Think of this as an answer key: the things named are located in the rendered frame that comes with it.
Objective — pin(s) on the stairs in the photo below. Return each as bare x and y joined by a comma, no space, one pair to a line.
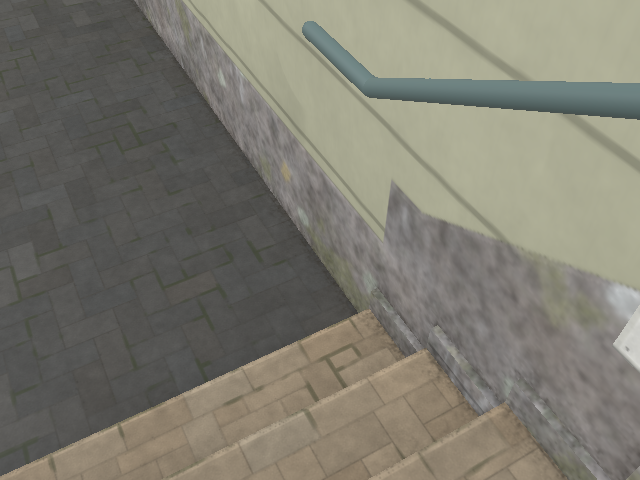
341,404

